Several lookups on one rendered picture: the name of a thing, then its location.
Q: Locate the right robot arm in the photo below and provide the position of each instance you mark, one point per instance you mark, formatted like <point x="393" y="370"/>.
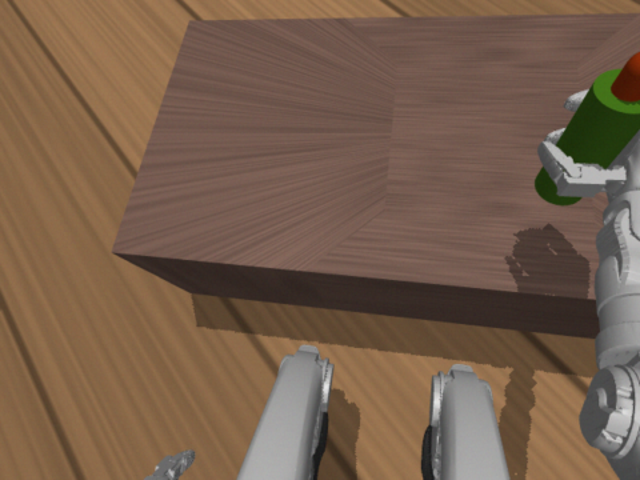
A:
<point x="610" y="416"/>

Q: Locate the left robot hand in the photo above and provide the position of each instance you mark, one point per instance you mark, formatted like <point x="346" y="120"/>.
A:
<point x="170" y="468"/>

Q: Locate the left robot foot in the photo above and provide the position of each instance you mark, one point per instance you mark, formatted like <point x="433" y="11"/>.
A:
<point x="316" y="458"/>

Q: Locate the right robot hand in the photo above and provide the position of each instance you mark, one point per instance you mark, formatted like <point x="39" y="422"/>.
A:
<point x="585" y="179"/>

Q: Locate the bottle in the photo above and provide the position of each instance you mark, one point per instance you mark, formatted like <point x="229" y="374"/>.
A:
<point x="604" y="123"/>

